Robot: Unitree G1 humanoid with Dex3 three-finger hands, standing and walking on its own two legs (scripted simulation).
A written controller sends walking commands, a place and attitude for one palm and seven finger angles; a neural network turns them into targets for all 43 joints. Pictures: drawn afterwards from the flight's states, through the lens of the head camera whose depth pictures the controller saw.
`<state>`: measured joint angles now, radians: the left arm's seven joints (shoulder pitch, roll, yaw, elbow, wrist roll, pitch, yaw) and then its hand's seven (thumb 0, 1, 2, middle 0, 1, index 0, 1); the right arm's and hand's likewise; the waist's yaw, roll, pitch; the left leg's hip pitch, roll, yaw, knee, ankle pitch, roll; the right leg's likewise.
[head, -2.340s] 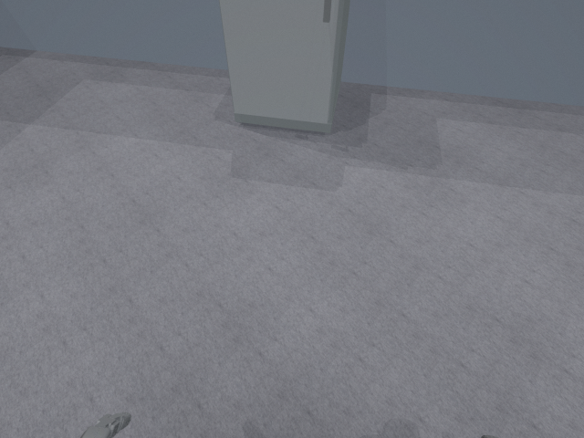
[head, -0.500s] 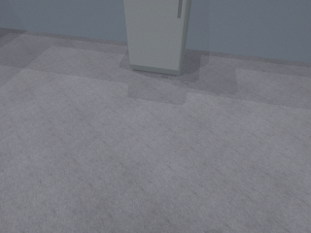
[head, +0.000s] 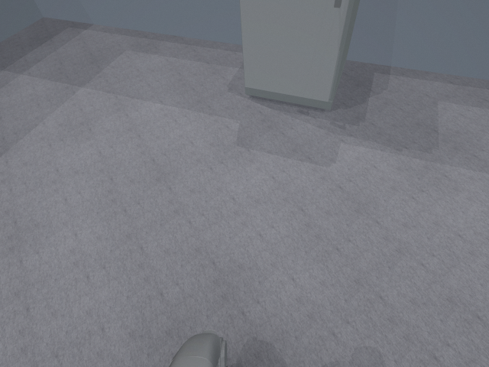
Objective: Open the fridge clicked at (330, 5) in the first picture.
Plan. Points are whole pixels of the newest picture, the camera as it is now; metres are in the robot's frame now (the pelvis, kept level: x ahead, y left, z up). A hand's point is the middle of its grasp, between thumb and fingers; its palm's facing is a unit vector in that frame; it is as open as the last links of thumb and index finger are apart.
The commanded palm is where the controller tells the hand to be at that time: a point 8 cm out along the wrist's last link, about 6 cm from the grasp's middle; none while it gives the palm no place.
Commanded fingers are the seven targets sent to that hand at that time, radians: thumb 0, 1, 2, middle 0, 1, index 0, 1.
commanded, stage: walk to a spot facing it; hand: right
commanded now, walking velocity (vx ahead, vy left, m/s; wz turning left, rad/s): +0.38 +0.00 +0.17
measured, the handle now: out of the picture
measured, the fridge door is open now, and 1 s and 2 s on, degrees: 0 0 0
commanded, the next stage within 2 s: turn to face it in 1.74 s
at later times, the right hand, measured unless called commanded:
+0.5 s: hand (357, 323) +0.24 -0.19 -0.18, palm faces +0.00 +0.99 -0.13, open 7.3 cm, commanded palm none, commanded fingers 0.00 -0.90 -0.90 0.20 0.30 0.20 0.30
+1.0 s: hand (331, 177) +0.60 -0.17 -0.16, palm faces -0.23 +0.96 -0.17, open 7.4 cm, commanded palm none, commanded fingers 0.00 -0.90 -0.90 0.20 0.30 0.20 0.30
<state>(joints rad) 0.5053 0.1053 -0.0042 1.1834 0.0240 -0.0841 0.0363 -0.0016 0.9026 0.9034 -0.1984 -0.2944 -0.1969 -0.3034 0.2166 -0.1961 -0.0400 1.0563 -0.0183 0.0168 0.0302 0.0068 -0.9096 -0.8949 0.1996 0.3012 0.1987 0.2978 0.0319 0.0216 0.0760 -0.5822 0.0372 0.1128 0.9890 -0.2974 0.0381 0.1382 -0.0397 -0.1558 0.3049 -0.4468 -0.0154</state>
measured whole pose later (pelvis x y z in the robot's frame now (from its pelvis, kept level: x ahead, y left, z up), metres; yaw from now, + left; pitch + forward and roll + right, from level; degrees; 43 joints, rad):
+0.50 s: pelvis +0.24 -0.02 +0.00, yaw +3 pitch +0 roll +3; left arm 0.21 0.18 0.06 1.03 0.02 -0.04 -0.02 0.01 0.94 0.90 -0.20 -0.29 -0.19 -0.30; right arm 0.33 -0.17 -0.04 1.09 -0.02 -0.05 0.00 0.00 -0.92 -0.89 0.20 0.30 0.20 0.30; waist -0.01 0.01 0.02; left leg -0.11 -0.02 0.13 0.46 -0.34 0.02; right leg -0.49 -0.16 -0.09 0.72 -0.22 0.02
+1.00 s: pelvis +0.47 -0.02 +0.00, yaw +11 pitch +0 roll -1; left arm 0.47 0.11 0.04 1.18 0.03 -0.07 0.01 0.00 0.91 0.90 -0.20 -0.29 -0.20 -0.30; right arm 0.12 -0.17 -0.06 1.02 -0.03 0.00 0.03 0.00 -0.91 -0.90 0.20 0.30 0.19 0.30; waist 0.06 0.00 0.07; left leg -0.52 0.09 0.13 0.68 -0.19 0.02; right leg 0.07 -0.08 -0.31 0.33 -0.38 0.04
